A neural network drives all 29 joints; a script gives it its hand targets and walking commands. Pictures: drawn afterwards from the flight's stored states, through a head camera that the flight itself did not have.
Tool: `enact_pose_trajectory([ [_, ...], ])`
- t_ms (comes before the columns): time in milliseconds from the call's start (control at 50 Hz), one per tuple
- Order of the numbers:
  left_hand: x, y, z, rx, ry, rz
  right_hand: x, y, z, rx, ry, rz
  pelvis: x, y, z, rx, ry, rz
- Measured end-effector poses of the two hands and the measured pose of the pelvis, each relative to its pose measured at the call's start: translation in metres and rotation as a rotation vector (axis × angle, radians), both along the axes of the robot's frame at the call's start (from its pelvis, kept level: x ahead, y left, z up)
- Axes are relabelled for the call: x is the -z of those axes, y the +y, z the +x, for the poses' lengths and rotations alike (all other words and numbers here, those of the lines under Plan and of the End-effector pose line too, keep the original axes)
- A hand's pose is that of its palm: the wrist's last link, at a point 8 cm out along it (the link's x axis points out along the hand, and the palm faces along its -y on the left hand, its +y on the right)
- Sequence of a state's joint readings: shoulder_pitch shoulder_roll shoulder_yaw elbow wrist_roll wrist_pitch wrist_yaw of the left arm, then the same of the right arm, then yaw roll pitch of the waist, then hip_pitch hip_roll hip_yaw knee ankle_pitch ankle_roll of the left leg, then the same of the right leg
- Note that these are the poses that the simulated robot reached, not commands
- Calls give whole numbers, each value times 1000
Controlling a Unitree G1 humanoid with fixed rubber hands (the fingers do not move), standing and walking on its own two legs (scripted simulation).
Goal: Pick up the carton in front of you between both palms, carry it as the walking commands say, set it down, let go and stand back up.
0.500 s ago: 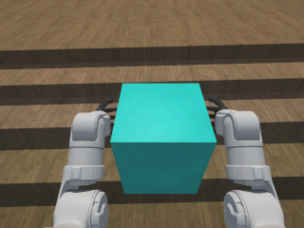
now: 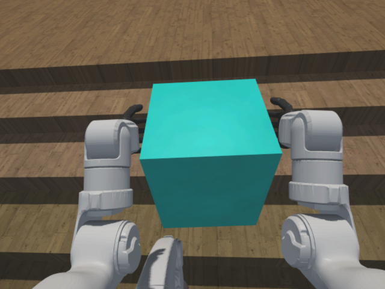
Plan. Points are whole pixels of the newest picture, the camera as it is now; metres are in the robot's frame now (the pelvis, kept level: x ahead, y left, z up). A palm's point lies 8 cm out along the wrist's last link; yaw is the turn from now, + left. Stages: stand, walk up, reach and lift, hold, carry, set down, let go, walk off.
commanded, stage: carry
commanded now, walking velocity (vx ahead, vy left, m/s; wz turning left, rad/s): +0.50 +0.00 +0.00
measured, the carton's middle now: (206, 157) +0.37 +0.02 +0.09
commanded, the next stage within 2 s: none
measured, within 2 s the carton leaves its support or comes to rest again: neither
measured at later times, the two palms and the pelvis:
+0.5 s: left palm (122, 2) +0.65 +0.22 +0.32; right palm out of the picture +0.63 -0.08 +0.34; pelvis +0.27 +0.07 +0.12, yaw +1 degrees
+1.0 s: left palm out of the picture +0.95 +0.28 +0.41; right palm out of the picture +0.98 -0.02 +0.40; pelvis +0.58 +0.10 +0.24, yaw +1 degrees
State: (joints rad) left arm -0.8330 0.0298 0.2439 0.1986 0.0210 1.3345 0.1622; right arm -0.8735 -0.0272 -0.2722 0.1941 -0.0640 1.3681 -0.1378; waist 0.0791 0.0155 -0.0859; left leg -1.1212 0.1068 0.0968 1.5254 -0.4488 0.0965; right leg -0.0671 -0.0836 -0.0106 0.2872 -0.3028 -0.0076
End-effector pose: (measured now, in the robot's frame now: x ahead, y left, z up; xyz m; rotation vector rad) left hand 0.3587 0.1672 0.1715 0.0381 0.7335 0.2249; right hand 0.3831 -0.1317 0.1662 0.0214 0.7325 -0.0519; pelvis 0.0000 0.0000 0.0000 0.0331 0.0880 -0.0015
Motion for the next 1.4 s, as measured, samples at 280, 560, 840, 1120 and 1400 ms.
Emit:
enact_pose_trajectory([
  [280,-54,19,176,122,-43,-122,-62,20,115,201,-42,-34,-83,74,130,12,-32,-29],
  [560,-152,62,328,91,-86,-114,-178,64,297,67,-85,-96,-122,68,314,-32,-23,-105],
  [840,-159,104,463,-58,90,-45,-172,108,487,-68,92,-16,-210,61,478,-40,-54,-78],
  [1120,-270,114,706,62,-66,-29,-262,115,677,72,-67,-6,-259,139,683,-20,1,22],
  [1400,-362,110,884,140,-95,-122,-372,111,824,181,-94,-55,-355,163,838,1,-20,-23],
])
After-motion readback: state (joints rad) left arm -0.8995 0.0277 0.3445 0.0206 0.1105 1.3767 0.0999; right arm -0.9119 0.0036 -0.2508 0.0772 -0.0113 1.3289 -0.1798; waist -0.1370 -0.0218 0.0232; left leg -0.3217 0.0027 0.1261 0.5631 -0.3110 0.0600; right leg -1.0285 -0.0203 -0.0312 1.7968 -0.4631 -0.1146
